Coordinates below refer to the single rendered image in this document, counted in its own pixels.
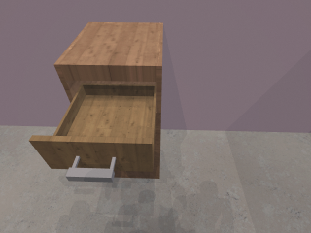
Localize drawer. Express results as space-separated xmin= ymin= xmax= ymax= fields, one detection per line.
xmin=29 ymin=83 xmax=156 ymax=172

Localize handle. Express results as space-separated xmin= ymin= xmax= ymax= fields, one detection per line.
xmin=65 ymin=156 xmax=116 ymax=183

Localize cabinet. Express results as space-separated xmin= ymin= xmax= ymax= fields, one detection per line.
xmin=53 ymin=22 xmax=163 ymax=179

